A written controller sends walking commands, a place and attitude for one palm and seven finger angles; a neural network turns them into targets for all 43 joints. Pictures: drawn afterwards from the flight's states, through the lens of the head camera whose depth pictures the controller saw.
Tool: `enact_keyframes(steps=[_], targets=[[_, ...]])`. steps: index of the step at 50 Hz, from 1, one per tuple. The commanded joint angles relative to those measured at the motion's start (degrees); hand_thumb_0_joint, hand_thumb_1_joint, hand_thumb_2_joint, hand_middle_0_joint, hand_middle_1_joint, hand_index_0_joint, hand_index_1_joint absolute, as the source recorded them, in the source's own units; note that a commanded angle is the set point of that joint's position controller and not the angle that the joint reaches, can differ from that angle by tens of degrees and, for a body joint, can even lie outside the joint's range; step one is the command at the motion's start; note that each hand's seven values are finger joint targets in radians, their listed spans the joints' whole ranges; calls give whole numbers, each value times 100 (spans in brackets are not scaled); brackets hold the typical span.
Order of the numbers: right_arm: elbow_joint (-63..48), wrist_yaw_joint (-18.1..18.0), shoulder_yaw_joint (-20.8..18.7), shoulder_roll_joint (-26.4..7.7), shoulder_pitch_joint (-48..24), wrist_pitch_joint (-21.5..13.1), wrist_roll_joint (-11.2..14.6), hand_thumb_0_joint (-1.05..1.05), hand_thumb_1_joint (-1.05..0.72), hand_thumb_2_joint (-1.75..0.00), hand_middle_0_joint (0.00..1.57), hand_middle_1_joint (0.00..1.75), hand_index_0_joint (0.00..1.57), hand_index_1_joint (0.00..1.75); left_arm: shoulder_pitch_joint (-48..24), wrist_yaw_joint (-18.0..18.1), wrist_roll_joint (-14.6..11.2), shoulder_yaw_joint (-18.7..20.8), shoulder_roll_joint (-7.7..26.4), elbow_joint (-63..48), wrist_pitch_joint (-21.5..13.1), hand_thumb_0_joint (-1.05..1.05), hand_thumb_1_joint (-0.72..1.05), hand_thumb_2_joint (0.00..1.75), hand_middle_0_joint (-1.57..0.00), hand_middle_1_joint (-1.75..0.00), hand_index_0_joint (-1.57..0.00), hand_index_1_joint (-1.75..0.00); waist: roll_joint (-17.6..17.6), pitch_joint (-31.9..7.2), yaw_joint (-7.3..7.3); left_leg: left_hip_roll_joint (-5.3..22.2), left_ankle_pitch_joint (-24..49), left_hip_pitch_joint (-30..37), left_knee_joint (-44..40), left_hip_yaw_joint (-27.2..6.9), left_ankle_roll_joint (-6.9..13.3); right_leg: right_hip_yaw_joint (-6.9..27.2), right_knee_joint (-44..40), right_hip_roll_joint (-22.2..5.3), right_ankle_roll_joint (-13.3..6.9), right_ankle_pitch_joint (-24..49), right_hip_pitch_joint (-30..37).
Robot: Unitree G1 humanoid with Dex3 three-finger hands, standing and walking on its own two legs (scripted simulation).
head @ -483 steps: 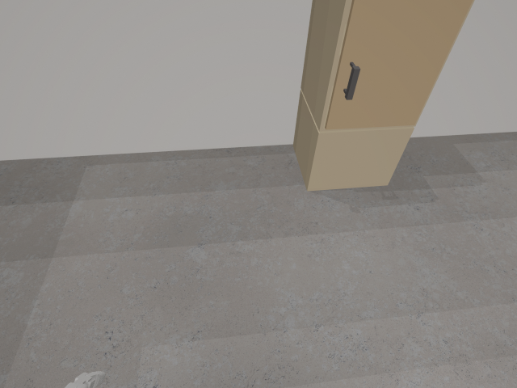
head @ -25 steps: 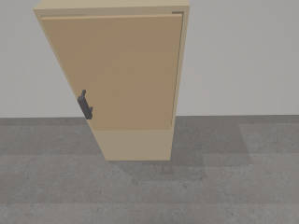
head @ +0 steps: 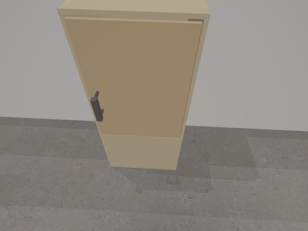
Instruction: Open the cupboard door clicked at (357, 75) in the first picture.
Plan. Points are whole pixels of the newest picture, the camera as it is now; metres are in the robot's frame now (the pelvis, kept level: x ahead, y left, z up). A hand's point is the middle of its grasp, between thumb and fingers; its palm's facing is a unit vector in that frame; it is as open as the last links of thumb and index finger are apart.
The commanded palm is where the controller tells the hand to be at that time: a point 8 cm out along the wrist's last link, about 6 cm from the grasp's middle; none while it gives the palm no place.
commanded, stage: look again from close up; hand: left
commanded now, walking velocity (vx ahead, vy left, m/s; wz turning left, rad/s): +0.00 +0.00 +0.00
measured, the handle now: (98, 106) +0.61 +0.27 -0.10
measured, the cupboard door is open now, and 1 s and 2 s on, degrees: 0 0 0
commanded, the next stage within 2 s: shuffle to correct the standing spot in 0.38 s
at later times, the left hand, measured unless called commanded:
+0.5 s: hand out of the picture +0.00 +0.25 -0.16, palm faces -0.01 -0.97 -0.26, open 7.4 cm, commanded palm none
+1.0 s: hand out of the picture +0.00 +0.21 -0.18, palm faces +0.01 -0.99 -0.12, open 7.4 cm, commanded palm none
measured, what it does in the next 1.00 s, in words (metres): lifts its right foot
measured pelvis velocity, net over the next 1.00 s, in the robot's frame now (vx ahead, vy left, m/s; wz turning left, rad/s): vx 0.04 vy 0.06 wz -0.05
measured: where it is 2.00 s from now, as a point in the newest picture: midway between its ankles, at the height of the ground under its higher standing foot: outside the picture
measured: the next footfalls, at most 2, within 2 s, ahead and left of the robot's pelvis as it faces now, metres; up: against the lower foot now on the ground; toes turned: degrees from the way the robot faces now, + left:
right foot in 1.16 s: +0.18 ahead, -0.06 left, +0.00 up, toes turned -8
left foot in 1.40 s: +0.10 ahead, +0.19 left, +0.00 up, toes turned +3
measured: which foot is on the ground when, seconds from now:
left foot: down 0.00-1.00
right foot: down 0.00-0.90, up 0.92-1.00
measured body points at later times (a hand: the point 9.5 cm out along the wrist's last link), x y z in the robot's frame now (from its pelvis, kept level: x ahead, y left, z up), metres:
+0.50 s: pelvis -0.03 +0.05 +0.01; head -0.05 +0.05 +0.45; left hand +0.01 +0.30 -0.14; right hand +0.01 -0.21 -0.14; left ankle -0.04 +0.13 -0.73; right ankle +0.02 -0.10 -0.73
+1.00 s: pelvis +0.04 +0.06 -0.01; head +0.05 +0.08 +0.44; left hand +0.01 +0.27 -0.17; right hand -0.02 -0.16 -0.16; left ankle -0.04 +0.13 -0.73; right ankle +0.02 -0.07 -0.69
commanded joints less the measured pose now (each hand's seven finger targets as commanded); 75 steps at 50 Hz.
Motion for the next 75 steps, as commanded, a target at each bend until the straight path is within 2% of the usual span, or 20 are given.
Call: enact_keyframes(steps=[1,5,24,32,40,43,45,46,49,54,56,57,58,59,63,68,69,71,72,75], targets=[[-390,14,-111,-793,156,-162,-11,0,-90,-90,20,30,20,30,-247,30,11,243,1069,-549,-86,0,90,90,-20,-30,-20,-30,-230,51,-91,171,1098,-343,-496,-203,345,980,-609,-738,-270,711,-13],[-465,40,-43,-992,-125,-204,-31,0,-90,-90,20,30,20,30,-165,-19,-3,177,1029,-494,-13,0,90,90,-20,-30,-20,-30,321,326,81,380,1032,-852,-1040,-470,416,662,-391,-514,-65,603,256],[-287,120,28,-1081,-238,-184,-3,0,-90,-90,20,30,20,30,-97,-39,13,49,976,-259,31,0,90,90,-20,-30,-20,-30,-103,212,112,384,326,-781,-1613,-582,405,672,-583,-618,155,665,443],[-81,149,59,-763,252,-4,-38,0,-90,-90,20,30,20,30,453,-69,84,61,644,-153,89,0,90,90,-20,-30,-20,-30,29,773,119,290,-1554,-1174,-1566,-521,523,645,-452,-458,86,-1145,-25],[-46,136,106,-194,581,-105,-2,0,-90,-90,20,30,20,30,1122,7,10,308,803,-11,-21,0,90,90,-20,-30,-20,-30,-1108,503,151,-230,-365,-1307,572,378,387,2198,-1325,-1540,-673,-1768,158],[191,122,122,-80,1156,-203,20,0,-90,-90,20,30,20,30,739,-5,26,298,514,-115,-8,0,90,90,-20,-30,-20,-30,-404,373,-146,-114,199,-218,-366,236,414,1195,-366,-996,-452,-722,-455],[532,26,31,-549,1956,-300,-20,0,-90,-90,20,30,20,30,371,-27,44,158,-49,-263,-6,0,90,90,-20,-30,-20,-30,1479,377,-389,1110,2646,927,-1193,-1231,817,-110,1694,-52,54,-601,-1639],[669,-43,52,-501,2206,-314,-55,0,-90,-90,20,30,20,30,17,7,67,122,-36,-401,-34,0,90,90,-20,-30,-20,-30,1595,623,-499,1454,4438,1510,-1239,-1582,1152,88,2518,-51,91,-1765,-2564],[550,-83,129,-356,1940,-364,-81,0,-90,-90,20,30,20,30,-317,-70,25,168,-81,-454,-88,0,90,90,-20,-30,-20,-30,580,831,-347,1415,5307,1437,-997,-1026,1417,249,2827,-421,-23,-1615,-2721],[347,-173,128,-358,1136,-348,10,0,-90,-90,20,30,20,30,149,-40,-36,124,-232,-348,37,0,90,90,-20,-30,-20,-30,262,461,207,868,6288,292,-761,-207,816,-25,936,-115,49,92,-472],[340,-192,33,-539,1016,-310,95,0,-90,-90,20,30,20,30,806,14,-27,214,178,-105,14,0,90,90,-20,-30,-20,-30,317,65,491,692,5734,241,-92,-162,553,93,11,-116,-71,1210,533],[308,-169,5,-471,1025,-289,133,0,-90,-90,20,30,20,30,1094,53,-17,279,485,-69,-25,0,90,90,-20,-30,-20,-30,20,-346,571,476,4699,-177,479,-143,389,621,-4,-541,-295,2770,1272],[293,-134,-27,-240,1238,-235,163,0,-90,-90,20,30,20,30,1163,94,-14,325,762,-57,-49,0,90,90,-20,-30,-20,-30,-558,-644,468,-53,2268,-852,1389,72,229,1664,188,-1530,-831,4839,1806],[305,-136,-31,92,1342,-137,188,0,-90,-90,20,30,20,30,1199,110,-47,310,814,-15,-55,0,90,90,-20,-30,-20,-30,-865,-856,348,-393,-1074,-969,2391,121,135,2006,-165,-2399,-1453,5975,1691],[240,-37,-42,392,914,143,92,0,-90,-90,20,30,20,30,-218,191,38,261,562,-479,69,0,90,90,-20,-30,-20,-30,-1072,176,-60,34,-1455,-922,2395,-180,119,1231,-711,-1980,-1257,3628,-337],[286,64,-77,356,1360,88,23,0,-90,-90,20,30,20,30,-484,116,28,388,755,-708,210,0,90,90,-20,-30,-20,-30,-807,-223,-250,-172,458,38,439,464,20,995,-407,-1369,-597,769,-1019],[265,71,-90,250,1373,57,22,0,-90,-90,20,30,20,30,-492,81,-1,357,647,-750,256,0,90,90,-20,-30,-20,-30,-474,-120,-245,-95,686,195,-178,290,50,860,-98,-1103,-354,117,-1197],[-146,39,-175,-439,776,-39,-94,0,-90,-90,20,30,20,30,-518,37,-65,279,143,-934,341,0,90,90,-20,-30,-20,-30,1559,431,-138,1542,28,-1313,-1988,-1888,763,295,1234,-101,235,-1241,-1112],[-333,33,-172,-500,280,-76,-128,0,-90,-90,20,30,20,30,-550,38,-8,304,238,-951,362,0,90,90,-20,-30,-20,-30,1371,576,-14,1723,-310,-1939,-2303,-2077,1062,687,1927,-155,200,-1254,-722],[-380,-26,-99,-397,-232,-130,-123,0,-90,-90,20,30,20,30,-96,-55,46,283,98,-611,335,0,90,90,-20,-30,-20,-30,464,476,219,1237,209,-1291,-1978,-1255,940,828,2154,-214,226,-760,-787]])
